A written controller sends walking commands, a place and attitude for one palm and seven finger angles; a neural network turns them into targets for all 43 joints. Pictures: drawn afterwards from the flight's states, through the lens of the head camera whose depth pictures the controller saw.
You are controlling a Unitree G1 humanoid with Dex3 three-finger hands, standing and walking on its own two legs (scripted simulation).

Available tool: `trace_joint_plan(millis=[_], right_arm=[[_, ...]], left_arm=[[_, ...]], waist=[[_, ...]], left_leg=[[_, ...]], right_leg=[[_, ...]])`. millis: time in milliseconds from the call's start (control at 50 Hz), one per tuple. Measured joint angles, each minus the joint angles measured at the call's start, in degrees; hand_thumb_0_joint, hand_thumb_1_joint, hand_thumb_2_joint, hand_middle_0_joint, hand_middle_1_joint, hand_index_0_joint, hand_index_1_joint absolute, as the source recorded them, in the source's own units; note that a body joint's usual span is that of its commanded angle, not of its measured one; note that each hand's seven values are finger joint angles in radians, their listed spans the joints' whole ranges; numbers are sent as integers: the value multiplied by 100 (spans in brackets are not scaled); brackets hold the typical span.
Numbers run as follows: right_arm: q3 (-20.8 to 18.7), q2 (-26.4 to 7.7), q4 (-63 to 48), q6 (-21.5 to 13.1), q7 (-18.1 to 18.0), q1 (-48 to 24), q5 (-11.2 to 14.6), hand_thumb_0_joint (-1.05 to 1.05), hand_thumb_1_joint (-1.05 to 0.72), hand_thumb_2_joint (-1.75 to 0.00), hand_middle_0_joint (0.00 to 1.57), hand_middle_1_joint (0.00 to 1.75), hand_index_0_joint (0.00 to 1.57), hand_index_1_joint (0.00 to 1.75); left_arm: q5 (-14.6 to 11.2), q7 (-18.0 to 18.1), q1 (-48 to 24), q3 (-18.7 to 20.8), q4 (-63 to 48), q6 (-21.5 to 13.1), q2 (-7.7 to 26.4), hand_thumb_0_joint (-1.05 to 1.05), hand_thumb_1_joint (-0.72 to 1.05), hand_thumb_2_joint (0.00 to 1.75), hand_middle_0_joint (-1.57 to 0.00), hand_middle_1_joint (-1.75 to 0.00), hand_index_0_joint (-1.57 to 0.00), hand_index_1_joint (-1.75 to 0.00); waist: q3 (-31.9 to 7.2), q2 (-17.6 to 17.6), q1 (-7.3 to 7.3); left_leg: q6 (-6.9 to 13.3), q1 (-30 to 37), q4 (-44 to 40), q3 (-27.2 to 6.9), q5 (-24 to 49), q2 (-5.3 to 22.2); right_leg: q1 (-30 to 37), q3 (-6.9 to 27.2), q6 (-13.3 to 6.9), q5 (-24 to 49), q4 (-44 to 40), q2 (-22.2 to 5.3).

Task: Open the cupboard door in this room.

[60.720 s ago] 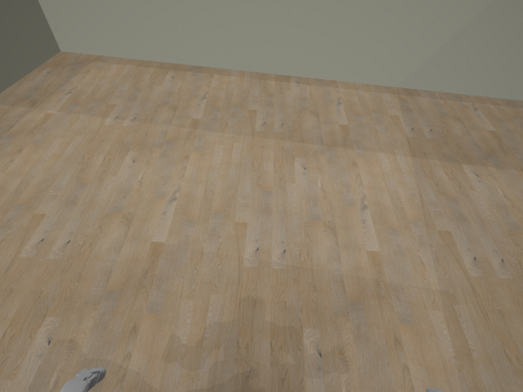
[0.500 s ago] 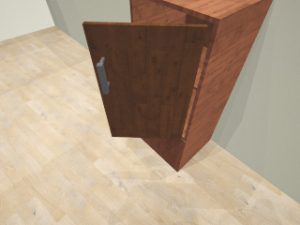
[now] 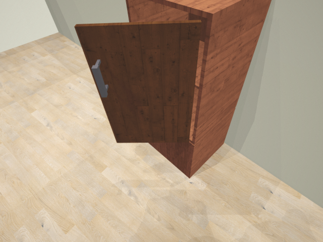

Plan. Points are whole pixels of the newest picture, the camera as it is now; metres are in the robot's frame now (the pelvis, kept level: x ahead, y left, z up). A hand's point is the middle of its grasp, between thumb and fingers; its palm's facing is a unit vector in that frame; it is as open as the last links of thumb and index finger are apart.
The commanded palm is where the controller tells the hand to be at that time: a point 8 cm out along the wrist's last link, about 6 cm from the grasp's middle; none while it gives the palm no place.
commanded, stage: come to a stop and stand still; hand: left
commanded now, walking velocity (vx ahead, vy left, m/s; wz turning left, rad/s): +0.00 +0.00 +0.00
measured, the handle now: (101, 78) +0.61 +0.24 +0.08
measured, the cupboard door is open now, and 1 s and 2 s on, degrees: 45 45 45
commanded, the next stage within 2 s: look again from close up in 1.00 s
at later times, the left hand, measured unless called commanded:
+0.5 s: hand out of the picture +0.04 +0.14 -0.17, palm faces +0.03 -0.98 -0.21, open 7.3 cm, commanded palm none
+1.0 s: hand out of the picture +0.07 +0.13 -0.17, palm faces +0.04 -0.97 -0.22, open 7.3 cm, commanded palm none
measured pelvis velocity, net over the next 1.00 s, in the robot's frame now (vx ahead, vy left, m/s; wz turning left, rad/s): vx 0.07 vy -0.04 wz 0.01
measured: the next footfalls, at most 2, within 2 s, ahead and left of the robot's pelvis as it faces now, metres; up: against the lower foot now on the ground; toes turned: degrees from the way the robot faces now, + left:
none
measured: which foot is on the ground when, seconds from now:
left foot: down 0.00-1.00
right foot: down 0.00-1.00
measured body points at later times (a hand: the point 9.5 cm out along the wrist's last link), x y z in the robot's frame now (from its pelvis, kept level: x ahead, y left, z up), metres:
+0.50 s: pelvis +0.04 -0.03 +0.00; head +0.06 -0.04 +0.45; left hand +0.04 +0.20 -0.15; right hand +0.04 -0.24 -0.16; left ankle +0.05 +0.09 -0.74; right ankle +0.03 -0.11 -0.74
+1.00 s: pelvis +0.07 -0.04 +0.00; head +0.09 -0.05 +0.45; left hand +0.07 +0.19 -0.15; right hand +0.08 -0.26 -0.16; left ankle +0.05 +0.09 -0.74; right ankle +0.03 -0.11 -0.74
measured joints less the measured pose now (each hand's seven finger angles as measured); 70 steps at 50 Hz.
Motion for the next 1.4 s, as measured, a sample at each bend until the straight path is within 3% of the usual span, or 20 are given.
trace_joint_plan(millis=[360, 840, 1400], right_arm=[[113, 366, 336, -167, -69, -106, 36, 1, -91, -90, 20, 30, 20, 29], [81, 181, 375, -182, -148, -575, 39, 1, -92, -90, 20, 30, 20, 29], [105, 286, 531, -127, -152, -455, 36, 0, -91, -90, 20, 30, 20, 29]], left_arm=[[-44, 67, -326, 51, 182, -151, 85, 2, 92, 90, -20, -30, -20, -30], [-37, 92, -376, 85, 200, -181, 148, 1, 92, 90, -20, -30, -20, -30], [-57, 105, -316, 99, 195, -189, 124, 1, 91, 90, -20, -30, -20, -30]], waist=[[82, -139, 4], [112, -206, 96], [134, -204, 92]], left_leg=[[-222, 209, -99, -141, -152, 171], [-370, 656, -266, -183, -379, 255], [-464, 782, -370, -243, -348, 348]], right_leg=[[296, -124, -178, -104, -247, 181], [770, -149, -295, -315, -467, 280], [951, -201, -381, -250, -671, 378]])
